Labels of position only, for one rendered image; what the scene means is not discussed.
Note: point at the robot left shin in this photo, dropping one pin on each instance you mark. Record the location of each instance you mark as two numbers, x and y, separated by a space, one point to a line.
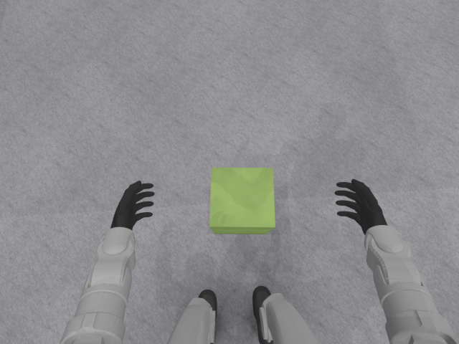
199 301

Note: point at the left robot forearm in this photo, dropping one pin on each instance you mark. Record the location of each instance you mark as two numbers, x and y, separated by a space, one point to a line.
104 299

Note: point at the right robot forearm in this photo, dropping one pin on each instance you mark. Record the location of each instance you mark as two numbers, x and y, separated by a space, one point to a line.
412 317

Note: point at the right robot thigh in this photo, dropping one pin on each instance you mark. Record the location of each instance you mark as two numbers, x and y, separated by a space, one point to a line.
283 324

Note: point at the left robot hand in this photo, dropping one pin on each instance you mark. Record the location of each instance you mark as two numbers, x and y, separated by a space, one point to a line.
125 213

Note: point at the carton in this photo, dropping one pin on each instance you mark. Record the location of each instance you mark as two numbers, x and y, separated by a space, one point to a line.
242 201

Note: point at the right robot hand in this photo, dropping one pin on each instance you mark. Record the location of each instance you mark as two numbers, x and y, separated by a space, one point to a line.
369 213

